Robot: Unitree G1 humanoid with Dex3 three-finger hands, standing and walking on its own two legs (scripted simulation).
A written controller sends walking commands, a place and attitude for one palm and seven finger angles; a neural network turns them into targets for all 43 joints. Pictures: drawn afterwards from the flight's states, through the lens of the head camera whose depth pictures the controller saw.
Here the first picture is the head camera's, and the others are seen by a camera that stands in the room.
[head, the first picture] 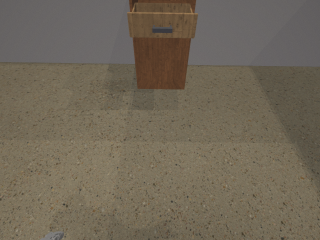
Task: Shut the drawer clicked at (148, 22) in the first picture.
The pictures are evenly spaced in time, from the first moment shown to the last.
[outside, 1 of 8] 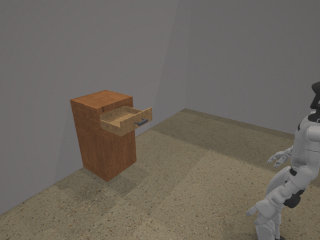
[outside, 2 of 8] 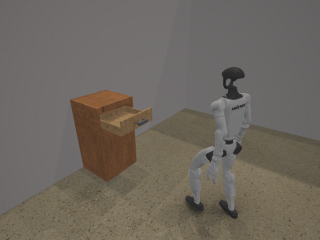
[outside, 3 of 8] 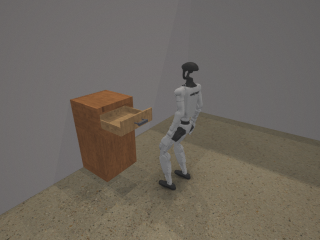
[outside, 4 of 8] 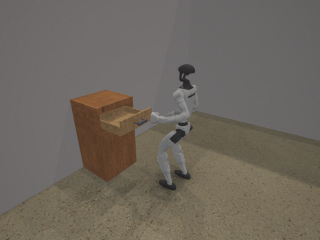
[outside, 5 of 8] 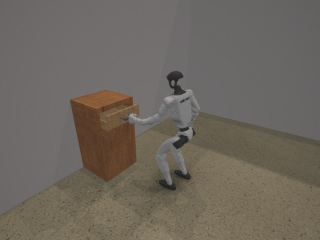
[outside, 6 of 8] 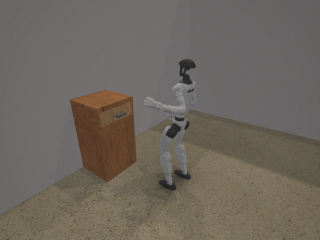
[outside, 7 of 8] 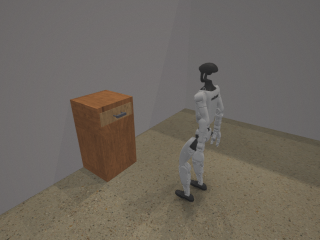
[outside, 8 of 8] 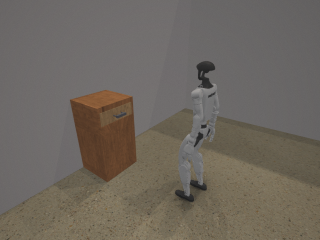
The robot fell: no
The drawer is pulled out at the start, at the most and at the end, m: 0.29 0.29 0.00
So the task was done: yes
